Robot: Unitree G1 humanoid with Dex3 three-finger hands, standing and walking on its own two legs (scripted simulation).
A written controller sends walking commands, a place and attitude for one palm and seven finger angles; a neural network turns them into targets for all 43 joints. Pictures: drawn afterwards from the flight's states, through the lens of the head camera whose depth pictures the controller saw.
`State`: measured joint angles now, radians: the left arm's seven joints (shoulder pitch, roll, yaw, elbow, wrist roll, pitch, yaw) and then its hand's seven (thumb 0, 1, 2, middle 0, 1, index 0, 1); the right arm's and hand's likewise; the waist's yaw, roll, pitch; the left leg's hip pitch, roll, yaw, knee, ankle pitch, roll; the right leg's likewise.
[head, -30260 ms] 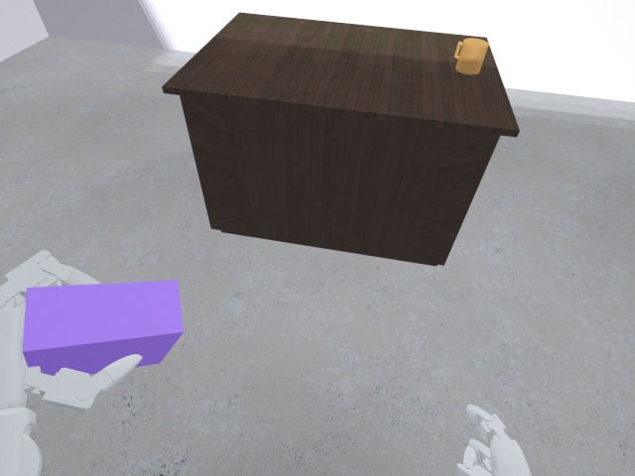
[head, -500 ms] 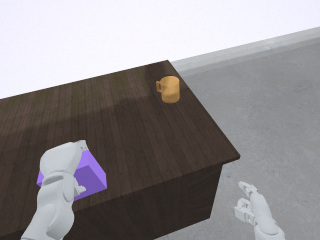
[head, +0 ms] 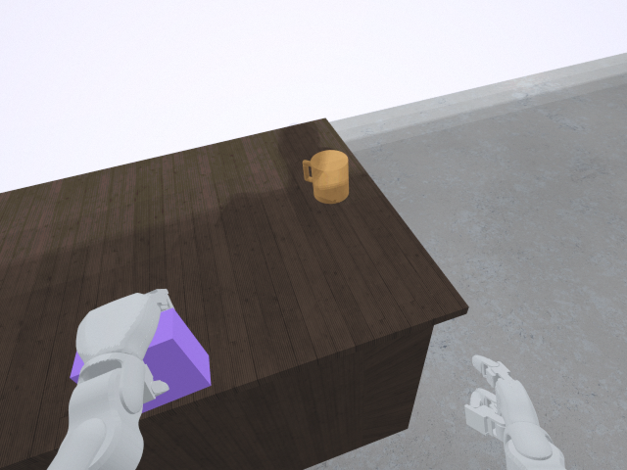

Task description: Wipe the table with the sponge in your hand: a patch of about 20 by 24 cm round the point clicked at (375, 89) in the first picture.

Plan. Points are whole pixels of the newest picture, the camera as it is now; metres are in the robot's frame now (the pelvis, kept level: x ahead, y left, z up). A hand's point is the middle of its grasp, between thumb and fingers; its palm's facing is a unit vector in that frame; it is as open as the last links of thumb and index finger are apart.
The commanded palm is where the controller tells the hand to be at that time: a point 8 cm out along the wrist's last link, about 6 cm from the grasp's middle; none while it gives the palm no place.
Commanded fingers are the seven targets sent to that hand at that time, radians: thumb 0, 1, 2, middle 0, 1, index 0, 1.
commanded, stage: move the sponge above the wiping area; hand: left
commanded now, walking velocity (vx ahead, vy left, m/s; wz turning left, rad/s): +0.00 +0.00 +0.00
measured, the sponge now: (154, 372) +0.21 +0.26 +0.01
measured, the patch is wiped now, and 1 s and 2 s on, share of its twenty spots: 0.00 0.00 0.00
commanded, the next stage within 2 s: lower the sponge onto the table in 1.66 s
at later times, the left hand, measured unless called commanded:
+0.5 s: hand (160, 336) +0.24 +0.25 +0.06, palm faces -0.03 -0.16 -0.99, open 9.5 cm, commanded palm +0.21 +0.26 +0.15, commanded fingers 0.00 0.10 1.30 -1.20 -1.60 -1.20 -1.60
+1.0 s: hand (154, 326) +0.24 +0.25 +0.08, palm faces +0.07 -0.13 -0.99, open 9.5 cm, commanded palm +0.21 +0.26 +0.15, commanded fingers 0.00 0.10 1.30 -1.20 -1.60 -1.20 -1.60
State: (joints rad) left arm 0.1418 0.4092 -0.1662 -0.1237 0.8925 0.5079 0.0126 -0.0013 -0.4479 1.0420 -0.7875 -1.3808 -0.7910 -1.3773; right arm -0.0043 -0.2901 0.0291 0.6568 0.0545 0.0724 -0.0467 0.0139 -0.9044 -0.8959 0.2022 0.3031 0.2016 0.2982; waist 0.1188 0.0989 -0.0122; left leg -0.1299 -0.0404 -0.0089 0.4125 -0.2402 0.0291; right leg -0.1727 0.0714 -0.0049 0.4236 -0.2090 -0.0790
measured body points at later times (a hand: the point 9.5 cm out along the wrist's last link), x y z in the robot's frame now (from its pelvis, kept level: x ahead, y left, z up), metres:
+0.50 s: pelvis +0.00 +0.00 +0.00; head -0.01 -0.04 +0.45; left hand +0.24 +0.25 +0.11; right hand +0.25 -0.20 -0.08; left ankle -0.01 +0.11 -0.74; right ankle +0.01 -0.07 -0.74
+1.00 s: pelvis +0.00 +0.00 +0.00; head -0.02 -0.03 +0.45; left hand +0.24 +0.25 +0.13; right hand +0.26 -0.18 -0.07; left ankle -0.01 +0.11 -0.74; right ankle +0.01 -0.07 -0.74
